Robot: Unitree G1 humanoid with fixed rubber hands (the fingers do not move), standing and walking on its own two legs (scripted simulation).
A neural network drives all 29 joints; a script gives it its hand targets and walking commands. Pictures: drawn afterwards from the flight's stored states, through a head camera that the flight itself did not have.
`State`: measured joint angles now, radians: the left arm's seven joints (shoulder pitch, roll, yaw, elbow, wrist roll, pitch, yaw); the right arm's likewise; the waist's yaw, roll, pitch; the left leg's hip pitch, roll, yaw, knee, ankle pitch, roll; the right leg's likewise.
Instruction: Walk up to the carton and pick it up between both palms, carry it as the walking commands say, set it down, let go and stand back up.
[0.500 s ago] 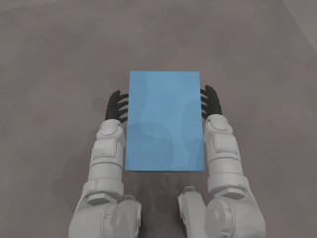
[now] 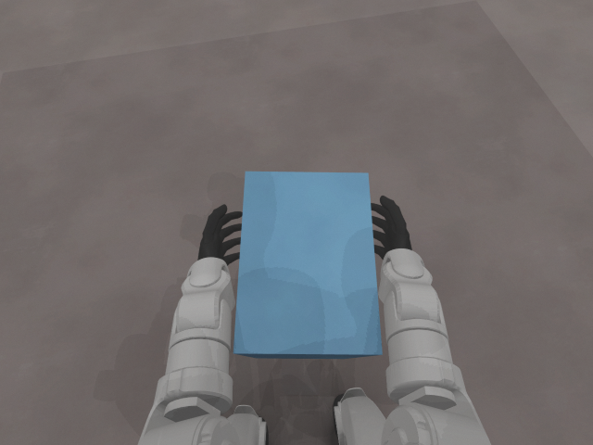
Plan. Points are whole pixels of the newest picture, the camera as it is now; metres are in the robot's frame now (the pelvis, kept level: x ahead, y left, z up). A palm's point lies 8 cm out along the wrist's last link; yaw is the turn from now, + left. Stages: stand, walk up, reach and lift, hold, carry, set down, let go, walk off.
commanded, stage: reach and lift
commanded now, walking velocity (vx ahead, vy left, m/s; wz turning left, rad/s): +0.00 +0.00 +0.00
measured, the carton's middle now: (302, 281) +0.36 -0.02 -0.11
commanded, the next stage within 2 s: none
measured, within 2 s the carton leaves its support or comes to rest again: neither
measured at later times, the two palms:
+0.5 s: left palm (202, 251) +0.35 +0.10 +0.05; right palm (414, 244) +0.35 -0.15 +0.05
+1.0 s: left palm (178, 247) +0.33 +0.11 +0.11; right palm (427, 236) +0.33 -0.14 +0.11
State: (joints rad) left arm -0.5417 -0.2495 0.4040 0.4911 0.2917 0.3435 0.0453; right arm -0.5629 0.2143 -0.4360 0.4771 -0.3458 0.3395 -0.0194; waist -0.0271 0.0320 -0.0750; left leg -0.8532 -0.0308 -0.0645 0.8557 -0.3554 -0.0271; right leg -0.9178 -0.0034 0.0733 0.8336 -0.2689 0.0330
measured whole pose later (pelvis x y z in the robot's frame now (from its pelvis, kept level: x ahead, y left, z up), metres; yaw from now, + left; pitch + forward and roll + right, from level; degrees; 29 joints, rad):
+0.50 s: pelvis +0.01 -0.01 +0.04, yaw +0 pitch +6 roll +0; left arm -0.47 -0.22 0.32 0.52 0.32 0.43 0.03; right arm -0.45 0.22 -0.37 0.45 -0.35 0.44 -0.05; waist -0.02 0.03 0.01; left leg -0.39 -0.01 -0.07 0.55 -0.26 -0.03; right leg -0.45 0.00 0.06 0.54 -0.18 0.02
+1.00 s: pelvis +0.02 +0.00 +0.05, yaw +0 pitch -7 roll +0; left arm -0.42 -0.20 0.23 0.39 0.29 0.70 0.03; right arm -0.40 0.19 -0.26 0.35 -0.30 0.69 -0.08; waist -0.02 0.02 0.04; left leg -0.07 0.00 -0.09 0.40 -0.22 -0.03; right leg -0.12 0.00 0.04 0.38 -0.15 0.02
